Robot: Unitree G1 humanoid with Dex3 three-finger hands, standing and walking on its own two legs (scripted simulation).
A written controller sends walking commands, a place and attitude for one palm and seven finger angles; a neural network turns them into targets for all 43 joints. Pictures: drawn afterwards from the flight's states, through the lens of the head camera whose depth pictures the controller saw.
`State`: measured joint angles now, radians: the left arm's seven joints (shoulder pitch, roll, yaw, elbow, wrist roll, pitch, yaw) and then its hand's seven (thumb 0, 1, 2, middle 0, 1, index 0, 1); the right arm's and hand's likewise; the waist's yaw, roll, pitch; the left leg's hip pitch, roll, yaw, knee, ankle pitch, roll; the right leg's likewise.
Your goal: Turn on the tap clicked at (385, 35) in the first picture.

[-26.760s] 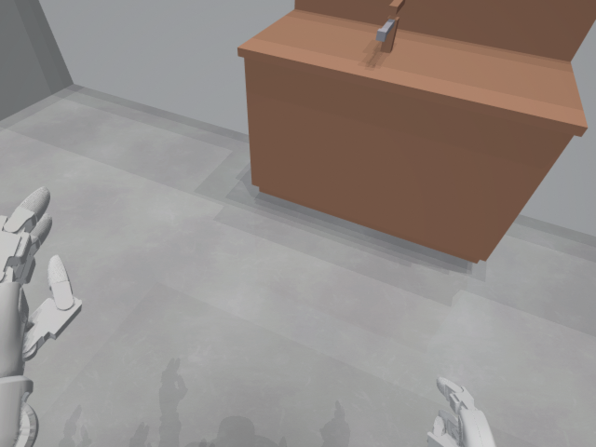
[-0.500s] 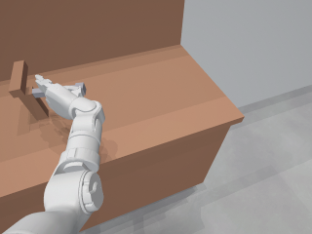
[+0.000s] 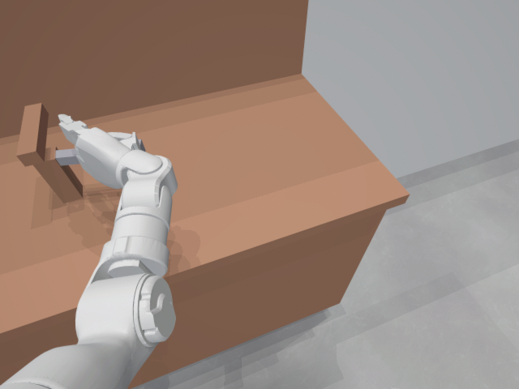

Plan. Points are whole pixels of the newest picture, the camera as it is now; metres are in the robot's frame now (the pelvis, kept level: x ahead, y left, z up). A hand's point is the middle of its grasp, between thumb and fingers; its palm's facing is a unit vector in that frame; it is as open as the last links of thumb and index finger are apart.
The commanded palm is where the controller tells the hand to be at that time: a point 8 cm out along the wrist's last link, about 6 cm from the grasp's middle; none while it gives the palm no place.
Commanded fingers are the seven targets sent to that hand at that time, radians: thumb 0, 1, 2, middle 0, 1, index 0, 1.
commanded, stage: lift the hand up off the lever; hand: left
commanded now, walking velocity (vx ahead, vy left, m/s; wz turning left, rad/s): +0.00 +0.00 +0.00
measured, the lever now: (136, 150) +0.51 +0.23 +0.09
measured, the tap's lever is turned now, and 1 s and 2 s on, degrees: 77 77 77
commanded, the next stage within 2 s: draw the hand back beside the body in 0.58 s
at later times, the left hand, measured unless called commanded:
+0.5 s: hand (126, 140) +0.43 +0.20 +0.17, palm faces +0.81 -0.57 -0.07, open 7.8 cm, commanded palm +0.38 +0.21 +0.17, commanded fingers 0.00 0.90 0.90 -0.15 -0.15 -0.15 -0.15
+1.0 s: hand (123, 182) +0.37 +0.19 +0.16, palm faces +0.36 -0.92 -0.13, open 7.8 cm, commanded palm +0.32 +0.23 +0.18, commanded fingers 0.00 0.90 0.90 -0.17 -0.20 -0.17 -0.20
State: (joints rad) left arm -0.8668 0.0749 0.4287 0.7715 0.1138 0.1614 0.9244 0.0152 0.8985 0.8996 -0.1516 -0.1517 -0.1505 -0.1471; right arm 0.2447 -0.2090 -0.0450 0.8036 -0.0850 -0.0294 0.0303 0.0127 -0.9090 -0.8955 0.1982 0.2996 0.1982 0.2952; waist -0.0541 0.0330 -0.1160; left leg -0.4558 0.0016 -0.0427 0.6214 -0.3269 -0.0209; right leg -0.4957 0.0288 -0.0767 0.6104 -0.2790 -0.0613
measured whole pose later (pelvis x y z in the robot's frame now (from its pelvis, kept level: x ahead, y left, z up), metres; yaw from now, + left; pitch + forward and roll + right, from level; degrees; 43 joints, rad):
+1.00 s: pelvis +0.00 +0.00 +0.02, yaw -3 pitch -3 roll +1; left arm -0.26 0.25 0.23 0.27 -0.08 0.11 0.23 0.01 0.89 0.90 -0.17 -0.18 -0.16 -0.17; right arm 0.23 -0.23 0.00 0.67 0.04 0.04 -0.07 0.02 -0.91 -0.90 0.20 0.30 0.20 0.30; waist -0.03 0.04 -0.03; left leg -0.12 0.02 0.02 0.43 -0.26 -0.02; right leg -0.20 0.06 -0.02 0.46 -0.22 -0.06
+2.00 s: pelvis +0.00 +0.03 +0.02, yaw +0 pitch -6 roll -1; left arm 0.42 0.33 0.27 -0.38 -0.07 -0.12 0.10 0.01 0.89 0.90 -0.21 -0.30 -0.21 -0.30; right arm 0.17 -0.22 0.01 0.64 0.00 -0.08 -0.04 0.02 -0.91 -0.90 0.20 0.30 0.20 0.30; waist 0.08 0.06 0.05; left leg -0.02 -0.01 -0.02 0.36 -0.23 0.01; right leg -0.05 0.02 -0.05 0.33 -0.17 -0.03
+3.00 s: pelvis -0.08 +0.04 +0.00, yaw +0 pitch +0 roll -2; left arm 0.50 0.37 0.33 -0.54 -0.02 -0.17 0.17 0.01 0.89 0.90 -0.21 -0.30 -0.21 -0.30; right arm 0.19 -0.22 0.00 0.56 0.01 -0.04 -0.07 0.02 -0.91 -0.90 0.20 0.30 0.20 0.30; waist 0.01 0.01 0.07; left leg -0.40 -0.02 -0.01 0.61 -0.23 0.04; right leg -0.39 0.00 -0.06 0.51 -0.13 -0.01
